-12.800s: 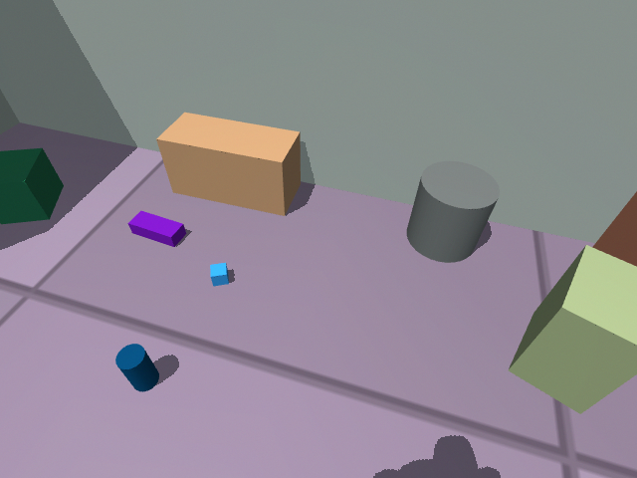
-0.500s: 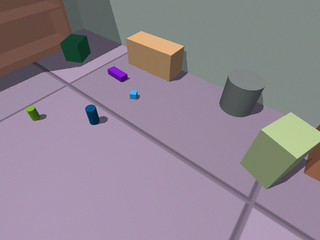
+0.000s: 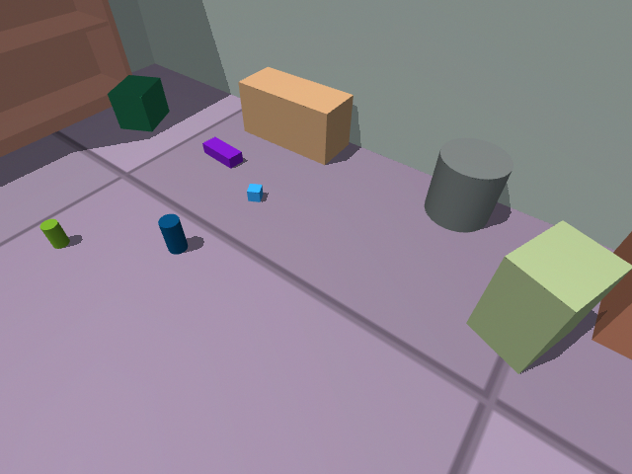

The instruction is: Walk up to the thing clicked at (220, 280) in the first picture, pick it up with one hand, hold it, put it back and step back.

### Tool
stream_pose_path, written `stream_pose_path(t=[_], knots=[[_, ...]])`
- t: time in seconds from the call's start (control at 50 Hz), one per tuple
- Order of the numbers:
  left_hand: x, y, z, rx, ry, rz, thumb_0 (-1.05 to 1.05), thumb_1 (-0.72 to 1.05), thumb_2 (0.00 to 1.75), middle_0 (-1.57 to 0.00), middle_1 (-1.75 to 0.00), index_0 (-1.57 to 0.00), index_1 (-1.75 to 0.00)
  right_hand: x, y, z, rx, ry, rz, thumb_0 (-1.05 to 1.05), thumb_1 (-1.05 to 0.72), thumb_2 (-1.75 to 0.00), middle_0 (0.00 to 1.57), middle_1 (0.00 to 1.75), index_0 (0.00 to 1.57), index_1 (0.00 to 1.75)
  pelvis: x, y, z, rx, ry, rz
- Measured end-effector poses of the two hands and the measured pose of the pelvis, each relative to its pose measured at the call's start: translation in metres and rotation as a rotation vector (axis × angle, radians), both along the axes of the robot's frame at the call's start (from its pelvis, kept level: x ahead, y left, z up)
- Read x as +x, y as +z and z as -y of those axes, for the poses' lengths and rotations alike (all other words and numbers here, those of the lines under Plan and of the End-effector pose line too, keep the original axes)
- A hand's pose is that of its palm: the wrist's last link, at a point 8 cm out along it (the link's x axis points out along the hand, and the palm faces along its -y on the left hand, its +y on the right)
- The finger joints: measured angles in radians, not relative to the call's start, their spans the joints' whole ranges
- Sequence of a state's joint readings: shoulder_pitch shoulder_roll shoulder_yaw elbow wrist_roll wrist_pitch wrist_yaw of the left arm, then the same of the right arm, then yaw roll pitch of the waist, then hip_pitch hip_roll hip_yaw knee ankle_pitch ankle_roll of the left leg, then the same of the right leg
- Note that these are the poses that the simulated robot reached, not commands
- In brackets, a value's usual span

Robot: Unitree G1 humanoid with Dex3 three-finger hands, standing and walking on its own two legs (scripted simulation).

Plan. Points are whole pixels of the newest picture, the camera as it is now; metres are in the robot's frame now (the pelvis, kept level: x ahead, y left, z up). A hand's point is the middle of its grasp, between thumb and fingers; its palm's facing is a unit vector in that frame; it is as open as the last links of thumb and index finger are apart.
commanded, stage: stand
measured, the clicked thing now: (255, 192) +1.51 +0.26 -0.75
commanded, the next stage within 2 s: none
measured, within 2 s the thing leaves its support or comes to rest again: neither
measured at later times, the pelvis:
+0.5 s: pelvis +0.01 +0.00 +0.00, yaw +0 degrees
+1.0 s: pelvis +0.01 +0.00 +0.00, yaw -1 degrees
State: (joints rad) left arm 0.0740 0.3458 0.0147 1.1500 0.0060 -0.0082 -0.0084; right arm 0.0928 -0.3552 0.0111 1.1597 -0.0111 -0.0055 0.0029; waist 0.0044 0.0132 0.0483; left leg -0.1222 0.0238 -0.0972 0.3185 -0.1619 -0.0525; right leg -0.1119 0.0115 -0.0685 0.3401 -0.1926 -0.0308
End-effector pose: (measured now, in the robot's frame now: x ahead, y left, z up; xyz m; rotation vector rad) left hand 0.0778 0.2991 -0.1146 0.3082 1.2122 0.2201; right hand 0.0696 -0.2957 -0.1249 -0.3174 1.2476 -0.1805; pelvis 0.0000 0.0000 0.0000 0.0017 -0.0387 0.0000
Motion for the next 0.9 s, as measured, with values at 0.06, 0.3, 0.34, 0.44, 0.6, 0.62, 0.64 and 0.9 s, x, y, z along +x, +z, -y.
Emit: stream_pose_path(t=[0.06,0.3,0.34,0.44,0.6,0.62,0.64,0.9], knots=[[-0.001,0.000,0.001,0.001,0.000,-0.007,0.01,0.90,0.90,-0.20,-0.30,-0.20,-0.30,-0.001,0.000,0.001,0.000,-0.001,-0.003,0.01,-0.91,-0.90,0.20,0.30,0.21,0.30,0.001,0.000,0.001,0.000,-0.001,-0.001],[0.000,0.000,0.003,0.001,0.003,-0.014,0.01,0.90,0.90,-0.20,-0.30,-0.20,-0.30,0.003,-0.001,0.001,0.003,0.005,-0.004,0.01,-0.91,-0.90,0.20,0.30,0.21,0.30,0.005,0.000,0.003,0.000,-0.003,-0.003],[0.000,0.000,0.003,0.001,0.002,-0.013,0.01,0.90,0.90,-0.20,-0.30,-0.20,-0.30,0.004,-0.001,0.001,0.002,0.007,0.000,0.01,-0.91,-0.90,0.20,0.30,0.21,0.30,0.006,0.000,0.002,0.000,-0.004,-0.002],[0.002,0.001,0.003,0.001,0.001,-0.005,0.01,0.90,0.90,-0.20,-0.30,-0.20,-0.30,0.007,0.000,0.001,0.002,0.010,0.011,0.01,-0.91,-0.90,0.20,0.30,0.21,0.30,0.006,0.000,0.002,0.000,-0.006,0.001],[0.002,0.001,0.002,0.002,-0.002,-0.003,0.01,0.90,0.90,-0.20,-0.30,-0.20,-0.30,0.007,0.001,0.000,0.002,0.011,0.019,0.01,-0.91,-0.90,0.20,0.30,0.21,0.30,0.005,0.000,0.002,-0.001,-0.008,0.003],[0.001,0.001,0.002,0.002,-0.002,-0.004,0.01,0.90,0.90,-0.20,-0.30,-0.20,-0.30,0.007,0.001,0.000,0.001,0.011,0.018,0.01,-0.91,-0.90,0.20,0.30,0.21,0.30,0.005,0.000,0.002,-0.001,-0.008,0.002],[0.001,0.001,0.002,0.002,-0.001,-0.005,0.01,0.90,0.90,-0.20,-0.30,-0.20,-0.30,0.006,0.001,0.000,0.001,0.012,0.016,0.01,-0.91,-0.90,0.20,0.30,0.21,0.30,0.005,0.000,0.002,-0.001,-0.008,0.002],[-0.003,-0.002,-0.001,-0.001,-0.001,-0.024,0.01,0.90,0.90,-0.20,-0.30,-0.20,-0.30,-0.003,0.001,0.000,-0.006,0.004,-0.011,0.01,-0.91,-0.90,0.20,0.30,0.21,0.30,0.007,0.000,-0.001,-0.001,-0.010,0.000]])
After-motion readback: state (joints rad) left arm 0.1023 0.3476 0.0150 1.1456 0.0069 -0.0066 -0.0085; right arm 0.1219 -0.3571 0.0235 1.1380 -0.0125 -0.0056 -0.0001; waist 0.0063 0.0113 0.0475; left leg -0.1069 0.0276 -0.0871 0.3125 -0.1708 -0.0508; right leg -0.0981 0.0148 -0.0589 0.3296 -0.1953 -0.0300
